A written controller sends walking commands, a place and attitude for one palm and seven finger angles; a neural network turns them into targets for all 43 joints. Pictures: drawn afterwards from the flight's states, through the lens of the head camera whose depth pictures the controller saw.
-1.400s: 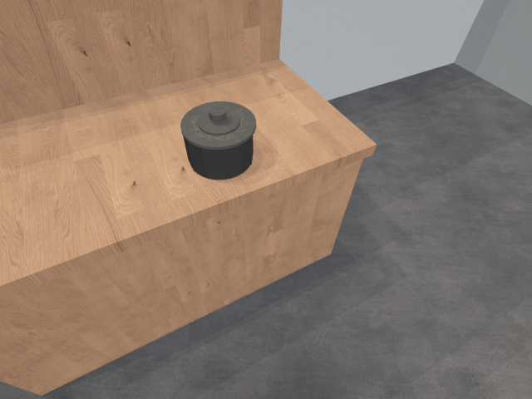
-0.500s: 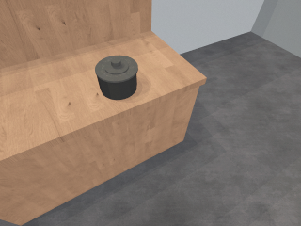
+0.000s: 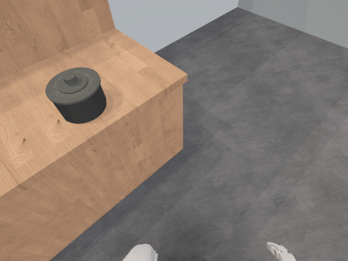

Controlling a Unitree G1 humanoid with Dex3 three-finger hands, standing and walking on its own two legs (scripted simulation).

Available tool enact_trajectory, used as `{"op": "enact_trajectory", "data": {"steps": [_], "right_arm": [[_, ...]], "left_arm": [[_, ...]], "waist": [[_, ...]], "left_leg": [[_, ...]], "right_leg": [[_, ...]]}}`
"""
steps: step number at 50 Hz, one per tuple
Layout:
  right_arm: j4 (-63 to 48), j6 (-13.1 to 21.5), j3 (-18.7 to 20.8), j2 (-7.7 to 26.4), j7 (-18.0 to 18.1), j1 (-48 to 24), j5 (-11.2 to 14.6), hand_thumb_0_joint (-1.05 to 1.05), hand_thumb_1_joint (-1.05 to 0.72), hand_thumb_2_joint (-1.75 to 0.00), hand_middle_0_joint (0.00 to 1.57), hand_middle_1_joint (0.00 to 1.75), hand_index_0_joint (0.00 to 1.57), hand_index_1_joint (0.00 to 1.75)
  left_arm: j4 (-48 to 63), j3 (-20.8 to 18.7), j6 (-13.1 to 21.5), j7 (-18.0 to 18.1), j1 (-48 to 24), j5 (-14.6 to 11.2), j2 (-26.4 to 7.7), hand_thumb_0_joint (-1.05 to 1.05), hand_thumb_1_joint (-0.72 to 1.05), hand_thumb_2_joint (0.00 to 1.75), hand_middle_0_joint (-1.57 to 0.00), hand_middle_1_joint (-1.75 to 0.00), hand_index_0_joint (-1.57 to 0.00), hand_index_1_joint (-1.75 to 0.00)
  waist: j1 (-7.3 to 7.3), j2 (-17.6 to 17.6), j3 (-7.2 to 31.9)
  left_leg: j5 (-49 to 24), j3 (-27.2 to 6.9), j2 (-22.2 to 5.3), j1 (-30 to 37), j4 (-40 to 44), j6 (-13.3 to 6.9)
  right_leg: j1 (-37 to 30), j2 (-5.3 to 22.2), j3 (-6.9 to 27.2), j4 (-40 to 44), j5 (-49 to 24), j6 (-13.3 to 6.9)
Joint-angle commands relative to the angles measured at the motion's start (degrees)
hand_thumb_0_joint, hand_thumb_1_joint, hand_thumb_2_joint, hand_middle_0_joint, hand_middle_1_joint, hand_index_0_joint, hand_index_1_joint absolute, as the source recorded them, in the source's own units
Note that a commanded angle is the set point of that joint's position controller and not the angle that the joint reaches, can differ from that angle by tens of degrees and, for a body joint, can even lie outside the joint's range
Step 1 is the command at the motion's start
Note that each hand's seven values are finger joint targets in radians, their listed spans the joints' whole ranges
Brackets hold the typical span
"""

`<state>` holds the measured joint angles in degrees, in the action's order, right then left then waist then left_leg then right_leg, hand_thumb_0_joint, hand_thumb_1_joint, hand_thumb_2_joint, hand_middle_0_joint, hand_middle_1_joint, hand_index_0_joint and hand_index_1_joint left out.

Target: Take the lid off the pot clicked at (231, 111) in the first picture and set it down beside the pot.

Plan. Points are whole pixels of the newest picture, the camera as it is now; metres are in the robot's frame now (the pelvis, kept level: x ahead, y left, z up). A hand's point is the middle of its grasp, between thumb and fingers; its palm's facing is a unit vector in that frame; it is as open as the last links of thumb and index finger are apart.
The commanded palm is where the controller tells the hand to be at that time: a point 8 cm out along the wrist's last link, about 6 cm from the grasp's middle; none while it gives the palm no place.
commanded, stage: walk to a spot facing it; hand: left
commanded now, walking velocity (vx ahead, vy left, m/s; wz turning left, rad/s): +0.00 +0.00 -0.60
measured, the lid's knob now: (70, 78) +0.62 +0.43 +0.01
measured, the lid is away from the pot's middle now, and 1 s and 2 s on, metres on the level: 0.00 0.00 0.00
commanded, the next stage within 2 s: turn to face it in 1.70 s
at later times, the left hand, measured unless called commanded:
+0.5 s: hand (91, 247) +0.15 +0.25 -0.17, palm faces -0.25 -0.93 -0.25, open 7.4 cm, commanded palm none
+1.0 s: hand (154, 227) +0.21 +0.09 -0.15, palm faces -0.58 -0.78 -0.24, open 7.4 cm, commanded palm none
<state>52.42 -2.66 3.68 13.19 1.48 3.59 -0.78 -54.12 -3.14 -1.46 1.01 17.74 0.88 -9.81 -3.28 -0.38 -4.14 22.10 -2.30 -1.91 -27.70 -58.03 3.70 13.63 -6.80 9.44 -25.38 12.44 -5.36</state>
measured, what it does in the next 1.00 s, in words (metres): steps on the spot, turning right: left foot, then right foot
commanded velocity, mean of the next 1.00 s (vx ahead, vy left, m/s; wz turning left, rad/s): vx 0.07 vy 0.00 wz -0.60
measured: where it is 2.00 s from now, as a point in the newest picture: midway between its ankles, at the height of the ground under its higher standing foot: (241, 250)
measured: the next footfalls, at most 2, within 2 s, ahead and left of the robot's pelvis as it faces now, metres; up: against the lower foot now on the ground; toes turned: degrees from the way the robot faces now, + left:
left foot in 0.28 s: +0.06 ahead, +0.15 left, +0.00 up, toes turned -14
right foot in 0.72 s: +0.01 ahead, -0.12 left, +0.00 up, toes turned -31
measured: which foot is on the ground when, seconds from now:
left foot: up 0.00-0.26, down 0.28-0.72, up 0.74-1.00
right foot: down 0.00-0.28, up 0.30-0.70, down 0.72-1.00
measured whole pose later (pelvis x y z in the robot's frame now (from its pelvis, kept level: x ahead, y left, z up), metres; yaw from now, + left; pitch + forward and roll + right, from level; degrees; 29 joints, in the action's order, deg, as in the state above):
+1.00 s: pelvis +0.02 -0.01 +0.00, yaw -36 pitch +0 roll +1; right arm 51.6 -2.0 3.6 14.3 -0.8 13.5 -1.7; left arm -50.2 -2.0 -1.0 -0.8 11.6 1.2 -12.0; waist 0.7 0.0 -2.8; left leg 20.8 2.2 -5.6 -28.2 -56.0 4.6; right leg 14.3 -2.7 4.6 -26.9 12.9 -2.7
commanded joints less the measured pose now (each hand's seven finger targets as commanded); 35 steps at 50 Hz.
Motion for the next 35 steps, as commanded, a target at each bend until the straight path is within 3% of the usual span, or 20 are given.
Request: {"op": "enact_trajectory", "data": {"steps": [1,5,7,9,11,12,13,14,15,16,17,19,20,25,30,33,34,35], "right_arm": [[-6.29,1.17,0.39,3.64,0.40,-2.15,0.32,0.00,-0.90,-0.90,0.20,0.30,0.20,0.30],[-8.21,1.54,0.31,3.57,0.38,-2.96,0.73,0.00,-0.90,-0.90,0.20,0.30,0.20,0.30],[-9.06,1.87,0.28,3.43,0.47,-2.67,0.98,0.00,-0.90,-0.90,0.20,0.30,0.20,0.30],[-9.39,2.10,0.45,3.68,0.63,-0.63,1.20,0.00,-0.90,-0.90,0.20,0.30,0.20,0.30],[-8.41,2.50,0.55,4.01,0.77,4.97,1.32,0.00,-0.90,-0.90,0.20,0.30,0.20,0.30],[-7.98,2.90,0.74,5.54,0.96,7.77,1.19,0.00,-0.90,-0.90,0.20,0.30,0.20,0.30],[-8.28,3.46,1.45,9.64,1.00,8.78,0.64,0.00,-0.90,-0.90,0.20,0.30,0.20,0.30],[-9.12,3.13,1.72,12.38,0.78,8.20,0.36,0.00,-0.90,-0.90,0.20,0.30,0.20,0.30],[-10.04,2.56,1.10,11.52,0.46,7.80,0.11,0.00,-0.90,-0.90,0.20,0.30,0.20,0.30],[-10.13,2.64,0.19,8.61,0.37,6.58,-0.42,0.00,-0.90,-0.90,0.20,0.30,0.20,0.30],[-9.88,2.93,-0.40,7.26,0.63,5.29,-0.59,0.00,-0.90,-0.90,0.20,0.30,0.20,0.30],[-9.82,3.34,-0.81,7.02,0.62,5.74,-0.44,0.00,-0.90,-0.90,0.20,0.30,0.20,0.30],[-9.54,3.51,-1.04,6.96,0.67,6.57,-0.33,0.00,-0.90,-0.90,0.20,0.30,0.20,0.30],[-6.79,3.77,-0.33,8.68,0.50,13.43,-0.26,0.00,-0.90,-0.90,0.20,0.30,0.20,0.30],[-4.29,3.62,0.81,10.86,0.11,17.33,-0.73,0.00,-0.90,-0.90,0.20,0.30,0.20,0.30],[-3.56,3.64,1.49,11.87,-0.03,17.15,-0.75,0.00,-0.90,-0.90,0.20,0.30,0.20,0.30],[-3.49,3.54,1.68,11.90,-0.08,16.92,-0.63,0.00,-0.90,-0.90,0.20,0.30,0.20,0.30],[-3.62,3.49,1.50,10.90,-0.45,18.02,-0.17,0.00,-0.90,-0.90,0.20,0.30,0.20,0.30]], "left_arm": [[4.08,-3.47,0.85,0.58,4.19,0.11,-12.42,0.00,0.90,0.90,-0.20,-0.30,-0.20,-0.30],[5.68,-3.76,0.64,0.61,2.87,0.38,-13.59,0.00,0.90,0.90,-0.20,-0.30,-0.20,-0.30],[6.48,-3.96,0.53,0.59,1.79,0.43,-14.10,0.00,0.90,0.90,-0.20,-0.30,-0.20,-0.30],[7.11,-4.08,0.46,0.55,0.16,0.41,-14.42,0.00,0.90,0.90,-0.20,-0.30,-0.20,-0.30],[8.03,-4.13,0.27,0.41,-2.45,0.10,-14.59,0.00,0.90,0.90,-0.20,-0.30,-0.20,-0.30],[8.77,-3.91,0.17,0.26,-3.20,-0.12,-13.32,0.00,0.90,0.90,-0.20,-0.30,-0.20,-0.30],[9.65,-3.43,0.25,-0.27,-2.73,-0.48,-10.35,0.00,0.90,0.90,-0.20,-0.30,-0.20,-0.30],[9.86,-3.31,0.62,-0.70,-2.38,0.10,-10.03,0.00,0.90,0.90,-0.20,-0.30,-0.20,-0.30],[9.88,-3.48,0.58,-0.65,-1.62,0.67,-11.40,0.00,0.90,0.90,-0.20,-0.30,-0.20,-0.30],[8.82,-3.68,0.38,-0.88,-0.55,1.00,-12.07,0.00,0.90,0.90,-0.20,-0.30,-0.20,-0.30],[7.66,-3.85,-0.07,-1.24,-1.01,1.06,-11.97,0.00,0.90,0.90,-0.20,-0.30,-0.20,-0.30],[7.76,-3.31,-0.68,-2.05,-2.17,0.62,-11.18,0.00,0.90,0.90,-0.20,-0.30,-0.20,-0.30],[7.83,-2.97,-0.79,-2.32,-2.73,0.55,-10.92,0.00,0.90,0.90,-0.20,-0.30,-0.20,-0.30],[8.94,-1.83,-1.42,-3.18,-8.84,0.26,-9.49,0.00,0.90,0.90,-0.20,-0.30,-0.20,-0.30],[9.69,-0.94,-0.94,-3.48,-13.75,0.16,-8.12,0.00,0.90,0.90,-0.20,-0.30,-0.20,-0.30],[9.02,-1.17,-0.26,-3.50,-12.08,0.00,-8.66,0.00,0.90,0.90,-0.20,-0.30,-0.20,-0.30],[8.09,-1.51,0.18,-3.40,-9.28,0.03,-9.46,0.00,0.90,0.90,-0.20,-0.30,-0.20,-0.30],[6.71,-2.03,1.00,-2.99,-4.95,0.39,-12.34,0.00,0.90,0.90,-0.20,-0.30,-0.20,-0.30]], "waist": [[-0.04,7.49,6.25],[-0.22,6.08,7.08],[-0.07,7.30,7.41],[0.96,7.10,8.01],[3.52,6.69,9.93],[4.84,5.00,10.78],[5.20,-6.06,11.48],[3.69,-13.68,7.44],[3.18,-9.69,5.71],[2.30,-7.09,4.91],[1.50,-10.42,4.04],[1.31,-9.13,4.05],[1.63,-8.50,4.64],[4.22,-7.52,4.20],[6.75,-10.76,4.55],[5.74,-10.95,6.06],[4.07,-9.03,7.69],[2.15,-3.88,10.49]], "left_leg": [[0.23,-0.64,0.89,-3.54,2.74,0.15],[1.51,-1.01,2.14,0.56,8.67,-0.30],[2.16,-1.15,3.01,3.29,12.92,-0.74],[0.98,-1.60,3.63,7.29,18.87,-1.24],[-5.97,-1.37,3.75,16.78,30.27,-1.81],[-10.09,-3.67,0.31,26.41,35.76,-2.80],[-12.06,-15.34,-11.47,33.09,42.08,-6.14],[-20.89,-24.14,-21.54,30.27,42.50,-11.01],[-26.43,-23.87,-23.84,26.14,40.24,-14.26],[-25.92,-18.55,-20.56,22.57,41.11,-14.25],[-29.14,-14.39,-17.00,20.29,40.33,-13.11],[-33.77,-6.23,-13.73,20.17,40.08,-11.73],[-36.89,-4.02,-13.21,20.90,39.44,-11.20],[-38.83,-0.26,-14.13,26.01,39.28,-12.62],[-42.73,4.11,-15.48,26.70,35.93,-12.03],[-41.50,6.77,-16.17,25.70,31.60,-9.79],[-38.50,8.22,-15.33,23.84,27.16,-7.66],[-33.08,10.31,-13.78,16.21,18.27,-4.58]], "right_leg": [[-10.19,15.76,18.46,3.80,-29.27,-6.01],[-8.88,15.39,21.22,2.83,-30.82,-6.16],[-8.19,14.95,22.49,2.18,-33.06,-5.95],[-6.51,14.35,23.69,1.18,-33.58,-5.03],[-2.38,11.64,22.03,-2.06,-27.98,-1.88],[5.06,8.11,19.08,-5.78,-18.81,0.43],[14.39,0.66,10.84,-13.63,1.30,3.57],[21.28,-0.51,1.20,-24.80,21.52,6.72],[21.17,2.63,-1.07,-32.14,21.41,7.72],[20.13,3.46,-1.95,-37.17,18.24,8.42],[20.09,4.34,-2.22,-40.26,15.01,8.98],[20.28,5.75,-3.60,-44.13,10.57,9.19],[20.34,6.38,-4.88,-43.92,10.09,9.40],[21.28,9.04,-8.64,-34.91,8.65,10.24],[14.86,8.96,-12.79,-19.78,10.45,8.63],[8.18,8.18,-13.74,-10.34,7.79,6.76],[2.35,7.77,-13.86,-4.45,2.94,6.14],[-10.29,9.40,-11.48,1.48,-5.47,4.51]]}}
